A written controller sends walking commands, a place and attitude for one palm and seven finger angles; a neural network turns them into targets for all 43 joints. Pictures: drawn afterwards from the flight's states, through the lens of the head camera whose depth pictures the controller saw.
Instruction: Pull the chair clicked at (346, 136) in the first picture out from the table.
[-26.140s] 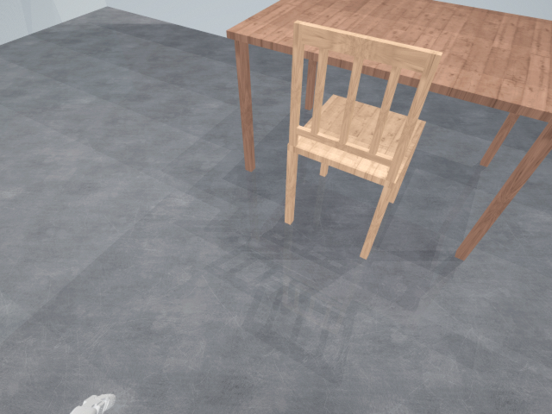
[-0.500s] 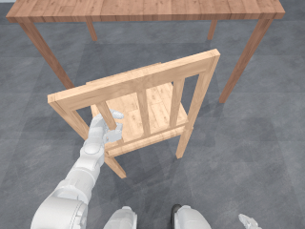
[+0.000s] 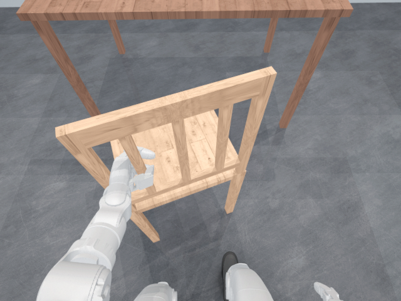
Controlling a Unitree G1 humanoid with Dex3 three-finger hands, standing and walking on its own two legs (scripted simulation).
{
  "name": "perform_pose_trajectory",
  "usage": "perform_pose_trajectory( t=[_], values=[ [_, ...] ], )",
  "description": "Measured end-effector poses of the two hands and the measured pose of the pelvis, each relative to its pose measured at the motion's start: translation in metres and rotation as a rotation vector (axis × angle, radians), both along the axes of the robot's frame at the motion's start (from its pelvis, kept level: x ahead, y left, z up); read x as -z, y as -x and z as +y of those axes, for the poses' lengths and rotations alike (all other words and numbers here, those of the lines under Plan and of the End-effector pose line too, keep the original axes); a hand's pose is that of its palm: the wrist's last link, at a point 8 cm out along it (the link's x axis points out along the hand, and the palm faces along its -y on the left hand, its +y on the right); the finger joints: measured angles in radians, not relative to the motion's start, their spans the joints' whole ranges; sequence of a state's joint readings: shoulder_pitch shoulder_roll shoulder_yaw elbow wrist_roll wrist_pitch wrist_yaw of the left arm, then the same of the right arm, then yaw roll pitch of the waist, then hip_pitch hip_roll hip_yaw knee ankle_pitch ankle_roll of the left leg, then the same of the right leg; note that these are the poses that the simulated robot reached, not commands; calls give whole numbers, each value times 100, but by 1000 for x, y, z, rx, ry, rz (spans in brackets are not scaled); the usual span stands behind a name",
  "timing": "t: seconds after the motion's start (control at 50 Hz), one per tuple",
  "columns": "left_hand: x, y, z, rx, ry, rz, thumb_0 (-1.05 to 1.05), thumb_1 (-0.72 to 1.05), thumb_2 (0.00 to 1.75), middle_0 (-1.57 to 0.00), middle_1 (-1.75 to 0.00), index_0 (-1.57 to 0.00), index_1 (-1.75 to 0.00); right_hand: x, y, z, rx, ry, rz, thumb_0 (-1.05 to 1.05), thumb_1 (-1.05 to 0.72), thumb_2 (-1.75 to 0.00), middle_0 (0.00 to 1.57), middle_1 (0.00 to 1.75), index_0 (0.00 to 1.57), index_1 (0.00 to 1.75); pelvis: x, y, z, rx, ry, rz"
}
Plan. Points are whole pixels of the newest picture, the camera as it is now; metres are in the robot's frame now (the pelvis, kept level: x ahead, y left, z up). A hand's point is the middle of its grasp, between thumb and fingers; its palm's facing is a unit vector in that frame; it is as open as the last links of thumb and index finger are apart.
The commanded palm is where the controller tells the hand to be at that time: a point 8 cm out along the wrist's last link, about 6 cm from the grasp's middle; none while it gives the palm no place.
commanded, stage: step backward, pulling the chair out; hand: left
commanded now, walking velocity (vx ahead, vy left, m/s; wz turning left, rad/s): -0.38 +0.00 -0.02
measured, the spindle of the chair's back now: (182, 154) +0.44 +0.05 -0.06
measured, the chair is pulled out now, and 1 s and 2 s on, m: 0.39 0.55 0.58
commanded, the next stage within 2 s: stop walking, hand still on the chair in 0.70 s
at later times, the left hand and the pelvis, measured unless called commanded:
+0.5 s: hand (139, 192) +0.33 +0.14 -0.05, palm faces +0.00 -0.98 -0.18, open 5.5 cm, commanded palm +0.31 +0.20 -0.05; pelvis -0.06 +0.03 +0.00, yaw -1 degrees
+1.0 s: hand (128, 248) +0.22 +0.15 -0.04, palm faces +0.01 -0.98 -0.18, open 5.4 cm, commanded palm +0.20 +0.20 -0.04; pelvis -0.13 +0.02 +0.01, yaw -3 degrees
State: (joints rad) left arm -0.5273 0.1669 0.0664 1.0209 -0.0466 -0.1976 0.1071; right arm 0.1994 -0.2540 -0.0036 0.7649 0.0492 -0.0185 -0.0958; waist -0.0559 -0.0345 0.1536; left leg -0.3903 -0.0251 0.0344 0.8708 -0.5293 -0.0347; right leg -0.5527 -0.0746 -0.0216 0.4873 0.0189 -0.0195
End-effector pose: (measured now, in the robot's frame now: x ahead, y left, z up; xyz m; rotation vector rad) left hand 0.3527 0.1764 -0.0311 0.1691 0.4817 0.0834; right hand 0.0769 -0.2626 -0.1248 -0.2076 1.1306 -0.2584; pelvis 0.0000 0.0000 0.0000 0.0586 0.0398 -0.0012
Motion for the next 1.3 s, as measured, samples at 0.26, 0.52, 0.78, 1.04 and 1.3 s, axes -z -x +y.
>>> perform_pose_trajectory(
  t=[0.26,0.52,0.78,1.04,1.3],
  values=[
    [-3,32,15,25,18,35,6,67,74,-22,-119,-50,-145,-13,78,23,32,-18,136,1,-91,-90,20,30,20,30,-15,25,16,10,94,-9],
    [-4,42,16,40,-2,15,6,66,74,-24,-119,-50,-145,-6,65,22,32,31,-3,1,-90,-90,20,30,20,30,-3,66,31,29,50,-35],
    [-4,115,14,7,-7,4,6,66,76,-24,-121,-50,-145,2,98,33,20,-78,-32,0,-90,-90,20,30,20,30,-4,106,9,48,61,-61],
    [-6,164,21,20,4,38,6,67,74,-22,-117,-50,-145,-19,134,20,33,28,-74,1,-91,-90,20,30,20,30,-8,126,23,55,32,-71],
    [-7,187,20,5,3,51,6,66,75,-22,-116,-50,-145,-23,114,31,46,-14,-136,1,-90,-90,20,30,20,30,-14,104,20,75,47,-64]
  ],
)
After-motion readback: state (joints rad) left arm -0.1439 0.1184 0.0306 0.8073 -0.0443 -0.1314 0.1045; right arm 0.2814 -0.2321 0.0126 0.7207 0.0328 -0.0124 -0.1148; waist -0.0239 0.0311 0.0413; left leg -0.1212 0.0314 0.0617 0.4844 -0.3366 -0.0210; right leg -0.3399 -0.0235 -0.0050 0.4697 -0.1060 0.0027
